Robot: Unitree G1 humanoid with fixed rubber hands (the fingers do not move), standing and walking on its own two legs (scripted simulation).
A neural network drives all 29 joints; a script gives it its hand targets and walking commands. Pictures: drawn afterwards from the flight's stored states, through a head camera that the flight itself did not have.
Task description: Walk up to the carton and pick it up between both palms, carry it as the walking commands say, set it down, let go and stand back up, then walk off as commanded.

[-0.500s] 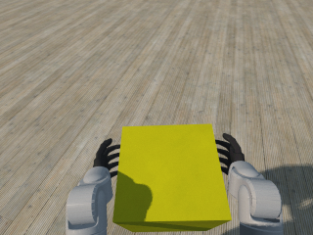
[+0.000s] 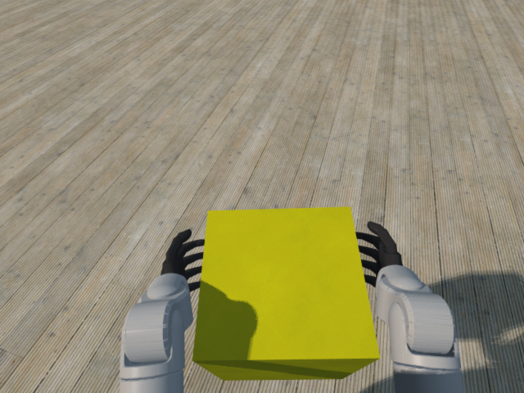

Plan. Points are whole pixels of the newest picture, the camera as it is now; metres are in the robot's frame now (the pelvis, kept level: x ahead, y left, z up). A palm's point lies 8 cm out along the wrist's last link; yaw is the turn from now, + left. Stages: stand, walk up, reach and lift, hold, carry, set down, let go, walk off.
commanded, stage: carry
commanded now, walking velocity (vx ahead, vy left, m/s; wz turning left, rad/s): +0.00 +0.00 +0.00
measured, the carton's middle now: (280, 302) +0.27 +0.00 -0.01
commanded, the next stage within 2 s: none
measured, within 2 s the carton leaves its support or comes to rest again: neither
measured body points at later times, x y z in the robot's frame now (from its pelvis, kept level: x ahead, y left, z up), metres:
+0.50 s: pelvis -0.02 -0.01 +0.00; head -0.03 -0.01 +0.45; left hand +0.26 +0.14 +0.06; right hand +0.26 -0.17 +0.06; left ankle -0.04 +0.11 -0.74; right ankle -0.01 -0.09 -0.74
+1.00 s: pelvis -0.03 -0.02 +0.00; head -0.04 -0.02 +0.45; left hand +0.25 +0.13 +0.06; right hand +0.25 -0.17 +0.06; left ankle -0.04 +0.11 -0.74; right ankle -0.01 -0.09 -0.74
